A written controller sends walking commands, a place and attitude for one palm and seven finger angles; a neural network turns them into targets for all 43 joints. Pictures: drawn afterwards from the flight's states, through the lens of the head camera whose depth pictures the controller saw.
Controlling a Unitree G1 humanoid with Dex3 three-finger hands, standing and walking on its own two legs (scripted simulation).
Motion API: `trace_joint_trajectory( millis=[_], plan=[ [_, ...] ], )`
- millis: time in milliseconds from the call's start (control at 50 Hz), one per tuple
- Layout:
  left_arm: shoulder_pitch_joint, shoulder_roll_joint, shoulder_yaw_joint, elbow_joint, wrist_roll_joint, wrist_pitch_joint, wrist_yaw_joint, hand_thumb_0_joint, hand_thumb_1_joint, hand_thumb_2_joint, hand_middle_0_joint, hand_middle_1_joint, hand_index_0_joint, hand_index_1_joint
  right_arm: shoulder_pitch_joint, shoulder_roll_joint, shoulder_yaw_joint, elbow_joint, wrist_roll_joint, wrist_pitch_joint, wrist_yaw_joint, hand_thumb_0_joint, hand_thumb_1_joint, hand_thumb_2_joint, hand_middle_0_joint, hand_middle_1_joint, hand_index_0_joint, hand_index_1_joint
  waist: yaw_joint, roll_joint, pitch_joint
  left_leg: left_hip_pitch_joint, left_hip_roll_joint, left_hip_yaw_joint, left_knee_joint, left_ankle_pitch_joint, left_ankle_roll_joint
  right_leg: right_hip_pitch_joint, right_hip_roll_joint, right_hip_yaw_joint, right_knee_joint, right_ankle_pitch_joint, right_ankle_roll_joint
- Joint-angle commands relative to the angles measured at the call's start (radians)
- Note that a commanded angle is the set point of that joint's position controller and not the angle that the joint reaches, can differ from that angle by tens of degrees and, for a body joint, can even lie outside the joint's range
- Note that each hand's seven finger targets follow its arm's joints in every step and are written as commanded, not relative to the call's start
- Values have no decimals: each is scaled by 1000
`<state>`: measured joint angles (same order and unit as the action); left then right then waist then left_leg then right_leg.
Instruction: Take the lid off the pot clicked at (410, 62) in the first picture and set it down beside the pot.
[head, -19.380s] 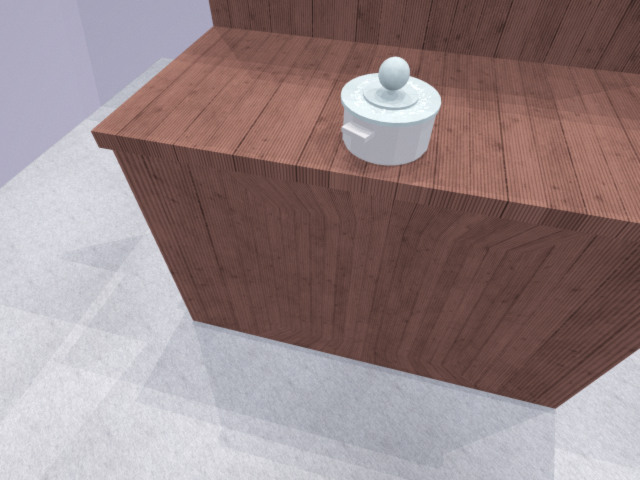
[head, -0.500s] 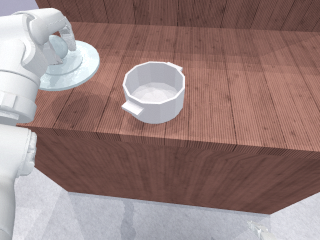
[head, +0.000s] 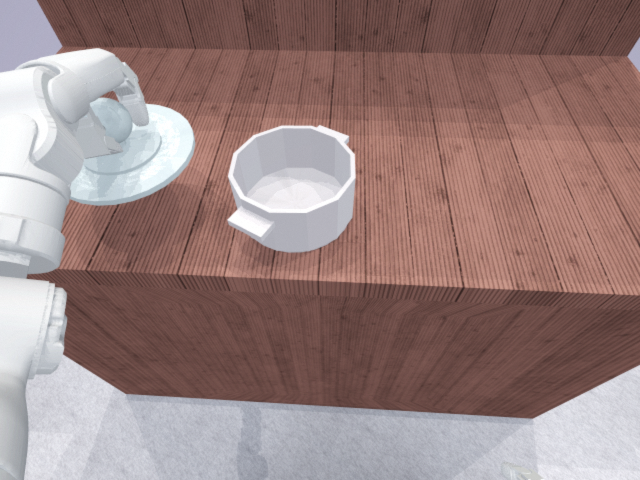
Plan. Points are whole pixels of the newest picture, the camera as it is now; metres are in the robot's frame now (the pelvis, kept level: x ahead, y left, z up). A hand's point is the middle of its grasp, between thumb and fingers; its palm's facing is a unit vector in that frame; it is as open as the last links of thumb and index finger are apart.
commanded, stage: lower the lid onto the table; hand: left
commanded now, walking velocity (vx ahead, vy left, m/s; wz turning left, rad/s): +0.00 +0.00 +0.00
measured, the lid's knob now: (107, 121) +0.50 +0.24 +0.18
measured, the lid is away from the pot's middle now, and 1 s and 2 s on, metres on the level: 0.22 0.23 0.23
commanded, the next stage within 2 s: open the fingers wide in 1.36 s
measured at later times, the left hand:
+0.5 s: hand (96, 165) +0.45 +0.25 +0.16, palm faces -0.40 -0.10 -0.91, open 7.8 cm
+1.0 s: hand (120, 175) +0.47 +0.24 +0.12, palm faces -0.45 -0.10 -0.89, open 7.8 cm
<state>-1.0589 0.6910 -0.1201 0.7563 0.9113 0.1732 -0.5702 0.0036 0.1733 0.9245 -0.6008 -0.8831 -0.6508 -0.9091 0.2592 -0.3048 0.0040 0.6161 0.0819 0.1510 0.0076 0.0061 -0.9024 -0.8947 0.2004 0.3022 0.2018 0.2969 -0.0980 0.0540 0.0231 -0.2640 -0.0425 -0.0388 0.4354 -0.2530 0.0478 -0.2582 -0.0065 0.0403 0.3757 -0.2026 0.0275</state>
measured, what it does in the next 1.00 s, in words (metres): stands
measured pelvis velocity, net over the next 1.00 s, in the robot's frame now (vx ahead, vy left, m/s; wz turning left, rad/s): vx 0.00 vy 0.00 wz -0.01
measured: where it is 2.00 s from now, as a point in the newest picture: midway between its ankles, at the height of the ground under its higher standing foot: outside the picture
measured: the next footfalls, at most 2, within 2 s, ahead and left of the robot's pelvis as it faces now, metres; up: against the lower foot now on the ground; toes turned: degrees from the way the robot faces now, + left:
none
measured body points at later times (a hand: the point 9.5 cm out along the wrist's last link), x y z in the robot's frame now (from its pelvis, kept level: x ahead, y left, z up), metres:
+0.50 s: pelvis -0.01 +0.00 +0.00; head +0.04 +0.00 +0.45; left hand +0.47 +0.25 +0.21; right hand +0.09 -0.27 -0.12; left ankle -0.02 +0.09 -0.74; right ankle -0.01 -0.14 -0.74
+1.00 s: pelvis +0.00 +0.00 +0.00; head +0.07 +0.00 +0.44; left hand +0.49 +0.24 +0.17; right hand +0.04 -0.28 -0.13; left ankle -0.02 +0.09 -0.74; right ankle -0.01 -0.14 -0.74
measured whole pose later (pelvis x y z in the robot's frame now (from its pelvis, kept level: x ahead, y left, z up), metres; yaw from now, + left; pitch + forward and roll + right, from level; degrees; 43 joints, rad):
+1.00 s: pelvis +0.00 +0.00 +0.00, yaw +0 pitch +7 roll -2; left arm -1.04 0.68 -0.13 0.96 0.93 0.05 -0.50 0.01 0.18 0.92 -0.59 -0.88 -0.65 -0.91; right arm 0.31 -0.30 -0.01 0.65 0.07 0.17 -0.02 0.00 -0.90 -0.89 0.20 0.30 0.20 0.30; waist -0.13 0.03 0.01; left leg -0.34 -0.04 -0.04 0.49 -0.28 0.05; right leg -0.32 0.00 0.04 0.41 -0.21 0.03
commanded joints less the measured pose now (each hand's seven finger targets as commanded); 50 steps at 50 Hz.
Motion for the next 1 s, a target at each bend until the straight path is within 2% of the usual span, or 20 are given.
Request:
trace_joint_trajectory(
  millis=[0, 20, 100, 120, 200, 240, 300, 320, 400, 420, 460, 520, 560, 760, 800, 840, 880, 900, 920, 980],
  plan=[
    [-572, 345, 119, -284, 13, -7, 66, 0, 580, 1112, -771, -969, -804, -977, -26, -151, -61, -124, 1, -42, -8, 0, -900, -900, 200, 300, 200, 300, 17, 51, -509, 251, -11, -14, 33, 558, 31, 159, 58, -64, 31, 438, -67],
    [-579, 389, 164, -304, 21, -8, 69, 0, 580, 1112, -771, -969, -804, -977, -20, -147, -61, -123, 0, -42, -7, 0, -900, -900, 200, 300, 200, 300, 25, 29, -533, 255, -12, -14, 31, 556, 32, 176, 63, -59, 32, 438, -62],
    [-540, 285, 68, -232, -2, -5, 60, 0, 580, 1112, -771, -969, -804, -977, -29, -150, -61, -115, 9, -28, -14, 0, -900, -900, 200, 300, 200, 300, -2, 28, -448, 226, -11, -1, 29, 471, 29, 119, 59, -72, 18, 386, -65],
    [-581, 322, 98, -276, 8, -8, 64, 0, 580, 1112, -771, -969, -804, -977, -31, -145, -58, -115, 6, -26, -14, 0, -900, -900, 200, 300, 200, 300, 5, 34, -479, 237, -11, -8, 22, 461, 28, 130, 65, -70, 20, 375, -64],
    [-566, 255, 39, -208, -8, -7, 66, 0, 580, 1112, -771, -969, -804, -977, -27, -149, -56, -94, 4, -28, -25, 0, -900, -900, 200, 300, 200, 300, -16, 56, -442, 244, -12, -7, 32, 447, 26, 80, 67, -77, 11, 352, -69],
    [-606, 301, 73, -164, 6, -17, 69, 0, 580, 1112, -771, -969, -804, -977, -29, -145, -48, -83, 7, -24, -33, 0, -900, -900, 200, 300, 200, 300, -10, 4, -436, 199, -16, 0, 15, 368, 27, 116, 69, -80, 16, 342, -67],
    [-656, 230, -1, -175, -12, -28, 77, 0, 580, 1112, -771, -969, -804, -977, -22, -148, -53, -69, 3, -30, -41, 0, -900, -900, 200, 300, 200, 300, -25, 71, -443, 238, -11, -3, 19, 369, 21, 68, 64, -84, 12, 312, -72],
    [-701, 285, 47, -211, 4, -37, 85, 0, 580, 1112, -771, -969, -804, -977, -14, -145, -52, -63, 0, -33, -41, 0, -900, -900, 200, 300, 200, 300, -17, 73, -481, 253, -9, -10, 14, 363, 18, 88, 72, -80, 12, 306, -69],
    [-643, 225, 5, -104, -8, -52, 86, 0, 580, 1112, -771, -969, -804, -977, 2, -149, -53, -52, -1, -40, -47, 0, -900, -900, 200, 300, 200, 300, -26, 65, -448, 225, -9, -7, 22, 382, 16, 66, 66, -86, 18, 318, -73],
    [-662, 288, 61, -112, 7, -59, 95, 0, 580, 1112, -771, -969, -804, -977, 9, -148, -51, -45, -3, -39, -44, 0, -900, -900, 200, 300, 200, 300, -15, 49, -467, 224, -8, -13, 17, 380, 14, 86, 72, -84, 21, 317, -71],
    [-649, 241, 25, -42, 9, -62, 92, 0, 580, 1112, -771, -969, -804, -977, 9, -143, -48, -47, -1, -39, -46, 0, -900, -900, 200, 300, 200, 300, -21, 33, -430, 191, -13, -5, 16, 352, 18, 80, 70, -85, 23, 317, -69],
    [-671, 313, 83, -103, 23, -82, 108, 0, 580, 1112, -771, -969, -804, -977, 24, -151, -55, -53, -10, -38, -41, 0, -900, -900, 200, 300, 200, 300, -12, 54, -511, 227, -11, -14, 29, 425, 17, 102, 71, -75, 31, 349, -71],
    [-642, 269, 56, -48, 22, -85, 106, 0, 580, 1112, -771, -969, -804, -977, 35, -147, -57, -50, -5, -37, -41, 0, -900, -900, 200, 300, 200, 300, -19, 39, -479, 219, -8, -16, 29, 445, 16, 82, 73, -82, 34, 348, -69],
    [-554, 328, 114, -24, 25, -108, 121, 0, 580, 1112, -771, -969, -804, -977, 66, -157, -66, -61, -5, -19, -29, 0, -900, -900, 200, 300, 200, 300, -14, 32, -482, 200, -13, -10, 45, 475, 22, 87, 76, -73, 40, 376, -66],
    [-563, 282, 72, -58, 14, -112, 120, 0, 580, 1112, -771, -969, -804, -977, 65, -159, -73, -63, -9, -21, -29, 0, -900, -900, 200, 300, 200, 300, -20, 62, -483, 220, -7, -14, 50, 490, 17, 58, 73, -78, 39, 362, -70],
    [-559, 337, 117, -32, 26, -116, 127, 0, 580, 1112, -771, -969, -804, -977, 72, -159, -67, -59, -6, -16, -31, 0, -900, -900, 200, 300, 200, 300, -18, 39, -483, 199, -13, -8, 52, 462, 23, 77, 78, -74, 44, 371, -67],
    [-571, 331, 109, -25, 23, -119, 127, 0, 580, 1112, -771, -969, -804, -977, 80, -159, -68, -54, -3, -14, -35, 0, -900, -900, 200, 300, 200, 300, -22, 23, -489, 195, -11, -4, 49, 443, 25, 77, 77, -75, 43, 372, -63],
    [-579, 306, 80, -43, 18, -123, 128, 0, 580, 1112, -771, -969, -804, -977, 75, -163, -71, -56, -7, -15, -37, 0, -900, -900, 200, 300, 200, 300, -26, 61, -494, 209, -8, -1, 57, 463, 23, 62, 73, -74, 44, 375, -67],
    [-611, 341, 108, -80, 27, -126, 134, 0, 580, 1112, -771, -969, -804, -977, 77, -158, -70, -57, -8, -14, -37, 0, -900, -900, 200, 300, 200, 300, -21, 72, -519, 222, -10, -9, 59, 464, 22, 68, 76, -70, 45, 369, -65],
    [-569, 297, 81, 27, 23, -127, 133, 0, 580, 1112, -771, -969, -804, -977, 89, -156, -65, -42, -5, -19, -43, 0, -900, -900, 200, 300, 200, 300, -32, 43, -473, 201, -11, -3, 65, 448, 23, 36, 81, -77, 48, 357, -63]
  ],
)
